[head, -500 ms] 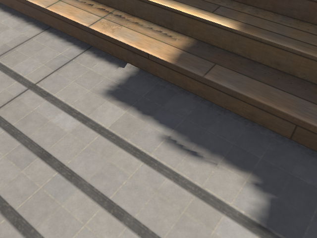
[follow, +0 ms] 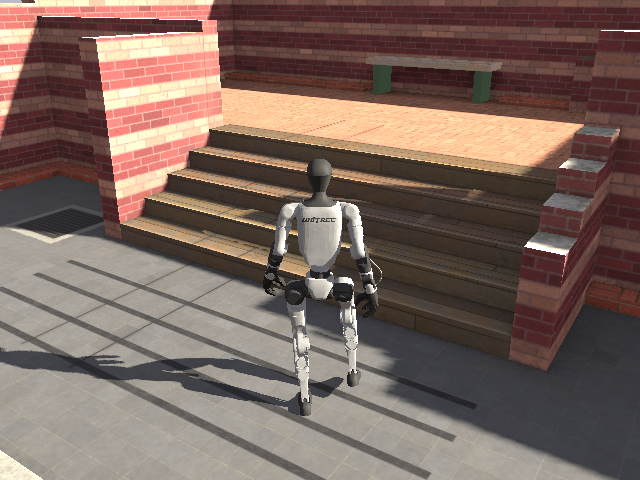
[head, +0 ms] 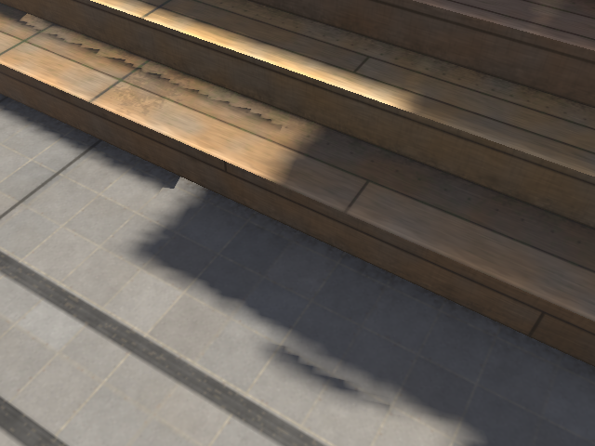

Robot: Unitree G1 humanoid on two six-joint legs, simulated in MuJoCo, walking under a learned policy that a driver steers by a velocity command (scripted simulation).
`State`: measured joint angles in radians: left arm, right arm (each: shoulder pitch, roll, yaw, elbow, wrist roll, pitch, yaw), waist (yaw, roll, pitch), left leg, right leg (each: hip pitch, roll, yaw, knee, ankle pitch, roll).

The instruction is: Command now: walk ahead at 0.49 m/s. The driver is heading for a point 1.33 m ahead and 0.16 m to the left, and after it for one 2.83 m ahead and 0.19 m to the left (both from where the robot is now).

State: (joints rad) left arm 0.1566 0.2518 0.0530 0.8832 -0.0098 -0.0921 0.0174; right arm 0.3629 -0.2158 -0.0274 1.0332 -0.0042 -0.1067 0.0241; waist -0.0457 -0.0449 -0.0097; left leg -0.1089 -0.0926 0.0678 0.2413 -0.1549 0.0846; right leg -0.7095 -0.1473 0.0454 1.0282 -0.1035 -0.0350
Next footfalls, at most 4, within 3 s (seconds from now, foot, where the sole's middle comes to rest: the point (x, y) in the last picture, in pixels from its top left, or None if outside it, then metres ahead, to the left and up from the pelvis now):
0.26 right None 0.34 -0.15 -0.78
0.78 left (273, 416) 0.59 0.05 -0.78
1.36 right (357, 404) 0.61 -0.14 -0.78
1.66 left None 0.48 0.07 -0.78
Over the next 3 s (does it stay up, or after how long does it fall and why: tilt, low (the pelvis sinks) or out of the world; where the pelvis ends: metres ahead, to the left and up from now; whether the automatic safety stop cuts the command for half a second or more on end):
stays up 1.02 0.13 -0.04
